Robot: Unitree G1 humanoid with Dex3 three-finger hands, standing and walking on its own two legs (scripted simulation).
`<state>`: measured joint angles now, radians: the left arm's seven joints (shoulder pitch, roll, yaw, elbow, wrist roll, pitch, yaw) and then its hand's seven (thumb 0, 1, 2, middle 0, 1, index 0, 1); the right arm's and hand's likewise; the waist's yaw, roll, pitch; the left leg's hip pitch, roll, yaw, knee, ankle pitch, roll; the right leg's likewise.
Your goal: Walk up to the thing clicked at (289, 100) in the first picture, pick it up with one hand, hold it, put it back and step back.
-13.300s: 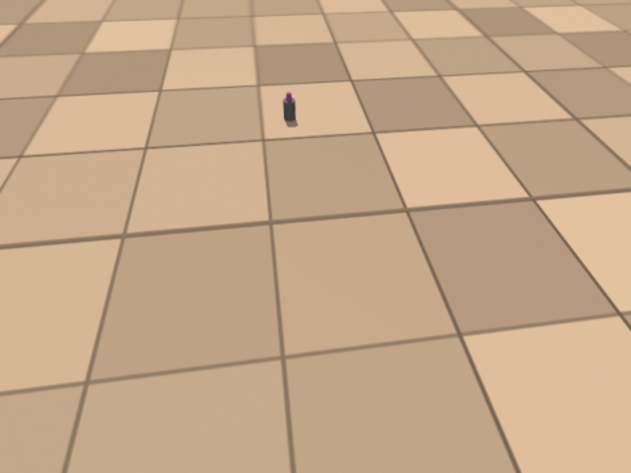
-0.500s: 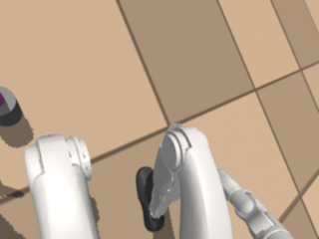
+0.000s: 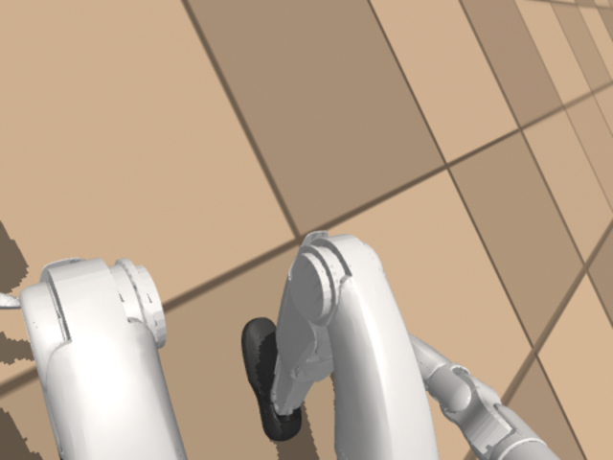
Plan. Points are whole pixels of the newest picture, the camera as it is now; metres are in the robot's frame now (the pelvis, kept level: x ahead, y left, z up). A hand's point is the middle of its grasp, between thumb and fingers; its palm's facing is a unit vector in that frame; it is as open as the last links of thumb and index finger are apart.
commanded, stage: rest palm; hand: left
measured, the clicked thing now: out of the picture +0.42 +0.30 -0.19
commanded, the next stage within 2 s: close in 0.02 s
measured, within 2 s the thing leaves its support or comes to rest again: leaves its support in 1.20 s
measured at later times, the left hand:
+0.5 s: hand out of the picture +0.39 +0.29 -0.18, palm faces +0.37 -0.93 +0.00, open 10.8 cm
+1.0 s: hand out of the picture +0.41 +0.30 -0.18, palm faces +0.40 -0.92 -0.01, open 9.5 cm
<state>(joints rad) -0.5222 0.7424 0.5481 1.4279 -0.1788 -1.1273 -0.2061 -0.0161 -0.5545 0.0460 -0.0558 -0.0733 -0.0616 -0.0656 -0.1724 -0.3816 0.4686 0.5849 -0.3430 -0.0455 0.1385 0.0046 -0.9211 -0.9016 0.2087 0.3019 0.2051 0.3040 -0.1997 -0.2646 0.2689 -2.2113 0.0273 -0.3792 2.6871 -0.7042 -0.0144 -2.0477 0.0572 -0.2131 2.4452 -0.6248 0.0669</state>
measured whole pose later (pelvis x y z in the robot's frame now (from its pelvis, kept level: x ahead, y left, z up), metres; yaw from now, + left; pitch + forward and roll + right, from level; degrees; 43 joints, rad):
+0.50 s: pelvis +0.00 +0.00 +0.00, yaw -1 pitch +10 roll -18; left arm -0.56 0.80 0.52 1.45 -0.10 -1.17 -0.03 -0.01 0.17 0.50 -0.44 -0.41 -0.42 -0.42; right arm -0.21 -0.37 0.52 0.56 -0.38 0.00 0.15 0.00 -0.88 -0.90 0.21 0.30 0.20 0.30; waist -0.22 -0.30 0.32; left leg -2.20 0.03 -0.42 2.70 -0.72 -0.02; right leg -2.04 0.07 -0.24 2.43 -0.62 0.08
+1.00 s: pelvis +0.00 +0.00 +0.00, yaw -2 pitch +10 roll -19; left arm -0.60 0.84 0.50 1.46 -0.10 -1.15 0.02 -0.05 -0.18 0.86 -0.66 -0.96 -0.71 -0.99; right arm -0.20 -0.37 0.53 0.56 -0.38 0.02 0.15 0.00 -0.88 -0.90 0.21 0.30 0.20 0.30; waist -0.22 -0.30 0.32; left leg -2.21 0.04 -0.42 2.69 -0.73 -0.02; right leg -2.03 0.08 -0.25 2.42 -0.62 0.08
